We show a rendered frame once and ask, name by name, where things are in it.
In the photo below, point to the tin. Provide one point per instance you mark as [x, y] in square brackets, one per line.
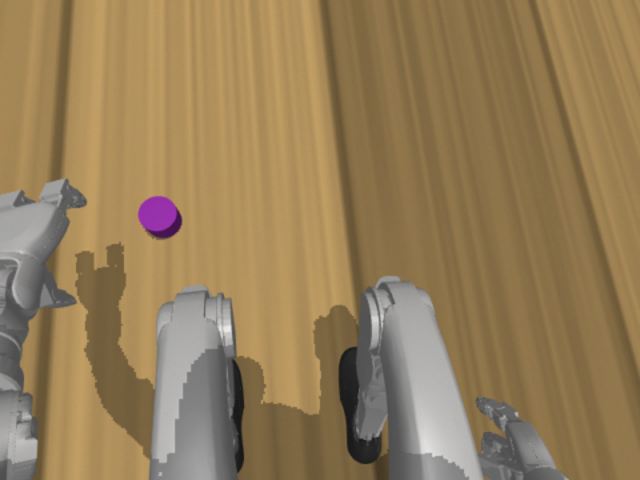
[160, 217]

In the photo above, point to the right robot hand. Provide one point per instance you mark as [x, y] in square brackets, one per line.
[522, 451]

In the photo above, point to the left robot hand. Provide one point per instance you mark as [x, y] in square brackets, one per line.
[35, 229]

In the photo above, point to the right robot foot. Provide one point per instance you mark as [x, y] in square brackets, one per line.
[362, 451]

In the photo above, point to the left robot arm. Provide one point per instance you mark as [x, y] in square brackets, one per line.
[21, 283]

